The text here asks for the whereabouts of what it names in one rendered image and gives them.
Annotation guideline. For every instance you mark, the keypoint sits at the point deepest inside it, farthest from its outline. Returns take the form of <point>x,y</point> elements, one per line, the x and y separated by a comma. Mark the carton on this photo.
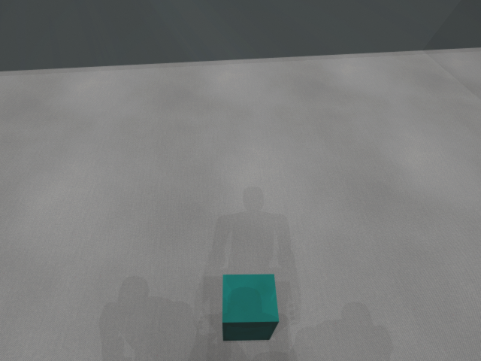
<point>249,307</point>

